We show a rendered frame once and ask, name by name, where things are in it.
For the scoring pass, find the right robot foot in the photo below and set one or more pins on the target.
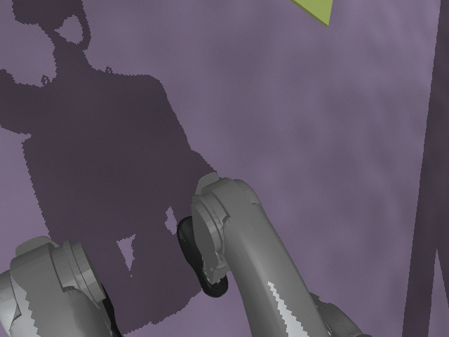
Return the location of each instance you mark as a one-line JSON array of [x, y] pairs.
[[185, 236]]

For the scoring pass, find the left robot foot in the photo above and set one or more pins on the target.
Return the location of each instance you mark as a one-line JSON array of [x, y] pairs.
[[110, 311]]

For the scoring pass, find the right robot hand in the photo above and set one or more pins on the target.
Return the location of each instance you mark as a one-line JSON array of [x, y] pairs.
[[337, 323]]

